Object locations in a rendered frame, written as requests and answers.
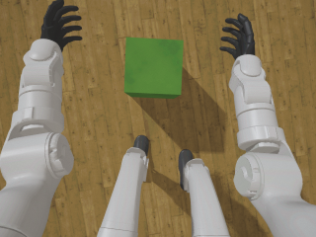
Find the carton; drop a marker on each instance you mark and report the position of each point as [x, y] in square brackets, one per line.
[153, 68]

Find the robot right upper arm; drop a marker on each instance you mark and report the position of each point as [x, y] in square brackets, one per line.
[272, 183]

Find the robot left upper arm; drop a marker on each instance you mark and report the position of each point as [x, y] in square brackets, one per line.
[33, 167]

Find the left robot forearm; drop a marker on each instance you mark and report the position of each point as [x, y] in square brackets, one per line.
[40, 93]

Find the right robot hand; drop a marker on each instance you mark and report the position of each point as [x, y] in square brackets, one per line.
[245, 43]

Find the left robot thigh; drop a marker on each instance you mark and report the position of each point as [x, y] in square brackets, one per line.
[122, 214]

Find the right robot forearm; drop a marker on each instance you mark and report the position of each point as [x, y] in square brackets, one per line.
[255, 109]

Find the left robot hand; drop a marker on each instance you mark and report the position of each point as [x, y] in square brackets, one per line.
[53, 22]

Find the left robot shin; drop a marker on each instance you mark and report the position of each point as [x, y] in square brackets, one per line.
[133, 150]

